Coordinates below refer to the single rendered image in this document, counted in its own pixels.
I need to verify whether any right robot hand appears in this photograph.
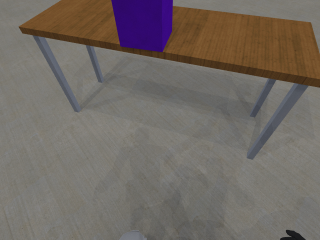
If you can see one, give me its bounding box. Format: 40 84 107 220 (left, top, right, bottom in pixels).
280 230 306 240

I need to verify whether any carton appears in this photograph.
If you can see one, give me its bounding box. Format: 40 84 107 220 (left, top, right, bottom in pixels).
111 0 173 52

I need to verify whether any table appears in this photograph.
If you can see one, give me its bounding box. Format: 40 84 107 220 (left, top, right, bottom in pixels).
19 0 320 160

